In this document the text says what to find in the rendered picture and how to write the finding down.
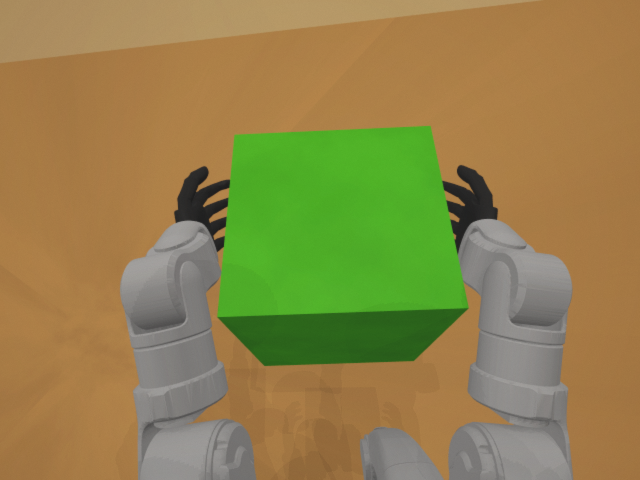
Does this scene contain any right robot hand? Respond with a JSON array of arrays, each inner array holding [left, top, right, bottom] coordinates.
[[442, 165, 498, 254]]

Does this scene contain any robot left upper arm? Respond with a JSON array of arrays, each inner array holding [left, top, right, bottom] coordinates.
[[140, 419, 256, 480]]

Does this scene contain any left robot forearm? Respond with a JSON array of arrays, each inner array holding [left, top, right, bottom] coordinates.
[[120, 221, 228, 480]]

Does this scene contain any carton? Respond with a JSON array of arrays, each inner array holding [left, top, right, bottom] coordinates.
[[217, 126, 469, 366]]

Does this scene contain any right robot forearm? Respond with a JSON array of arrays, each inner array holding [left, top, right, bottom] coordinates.
[[458, 219, 573, 480]]

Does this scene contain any left robot hand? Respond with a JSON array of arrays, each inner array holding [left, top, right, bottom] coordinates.
[[174, 166, 230, 252]]

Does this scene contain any right robot thigh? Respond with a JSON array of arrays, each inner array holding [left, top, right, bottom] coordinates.
[[360, 428, 444, 480]]

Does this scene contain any robot right upper arm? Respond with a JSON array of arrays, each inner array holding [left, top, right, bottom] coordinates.
[[448, 422, 572, 480]]

